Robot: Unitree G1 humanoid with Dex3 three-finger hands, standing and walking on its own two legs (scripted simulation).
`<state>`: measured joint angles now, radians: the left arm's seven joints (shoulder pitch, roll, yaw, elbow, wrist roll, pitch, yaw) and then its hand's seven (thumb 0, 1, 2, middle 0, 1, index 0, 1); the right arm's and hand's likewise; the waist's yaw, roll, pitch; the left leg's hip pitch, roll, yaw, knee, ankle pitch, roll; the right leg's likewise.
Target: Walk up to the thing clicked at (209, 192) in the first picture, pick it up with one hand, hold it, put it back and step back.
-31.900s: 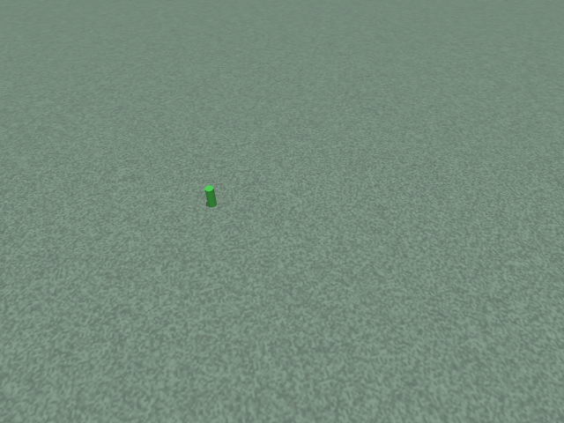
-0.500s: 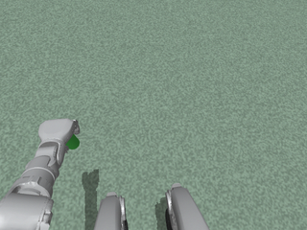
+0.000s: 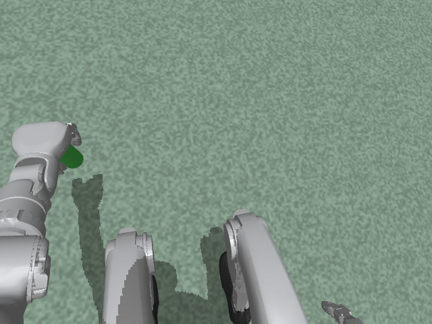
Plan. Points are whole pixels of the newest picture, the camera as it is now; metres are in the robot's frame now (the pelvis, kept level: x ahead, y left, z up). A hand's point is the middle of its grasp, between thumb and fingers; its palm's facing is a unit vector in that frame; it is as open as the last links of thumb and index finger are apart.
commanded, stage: crouch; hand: left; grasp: from above
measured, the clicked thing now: (64, 153) +0.48 +0.25 -0.19
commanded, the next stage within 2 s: lower in 0.76 s
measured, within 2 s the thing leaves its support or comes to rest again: rests again in 1.84 s
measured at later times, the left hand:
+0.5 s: hand (66, 163) +0.47 +0.26 -0.23, palm faces -0.46 -0.04 -0.89, open 7.1 cm
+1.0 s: hand (69, 163) +0.48 +0.27 -0.27, palm faces -0.47 -0.04 -0.88, open 6.9 cm
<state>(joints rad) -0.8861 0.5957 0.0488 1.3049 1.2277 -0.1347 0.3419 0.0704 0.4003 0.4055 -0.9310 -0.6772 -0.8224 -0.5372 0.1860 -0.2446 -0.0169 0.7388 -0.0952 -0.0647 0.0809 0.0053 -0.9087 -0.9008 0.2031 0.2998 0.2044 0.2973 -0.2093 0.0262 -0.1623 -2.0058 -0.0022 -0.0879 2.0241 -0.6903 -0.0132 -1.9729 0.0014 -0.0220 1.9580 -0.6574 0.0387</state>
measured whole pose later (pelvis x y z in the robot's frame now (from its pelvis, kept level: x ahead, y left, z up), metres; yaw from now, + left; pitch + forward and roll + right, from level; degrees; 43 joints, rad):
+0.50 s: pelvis -0.01 +0.00 -0.07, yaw -2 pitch +37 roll -6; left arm -1.00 0.70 0.08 1.43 1.26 -0.17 0.34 0.10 0.42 0.37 -0.98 -0.62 -0.85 -0.50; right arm 0.20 -0.26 0.02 0.75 -0.12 -0.05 0.13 0.00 -0.92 -0.91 0.20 0.30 0.20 0.30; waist -0.25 0.01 -0.09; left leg -2.19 -0.01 -0.11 2.24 -0.70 -0.01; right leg -2.15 0.01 -0.03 2.16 -0.66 0.05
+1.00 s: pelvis -0.01 +0.00 -0.10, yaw -3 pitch +35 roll -8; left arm -1.06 0.79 0.08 1.50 1.27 -0.18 0.34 0.12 0.44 0.33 -1.04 -0.53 -0.89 -0.44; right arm 0.19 -0.28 0.09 0.73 -0.12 -0.05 0.14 0.00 -0.92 -0.91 0.20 0.30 0.20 0.30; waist -0.29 -0.01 -0.04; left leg -2.27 -0.01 -0.14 2.35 -0.70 -0.02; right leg -2.22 0.02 -0.05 2.25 -0.65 0.05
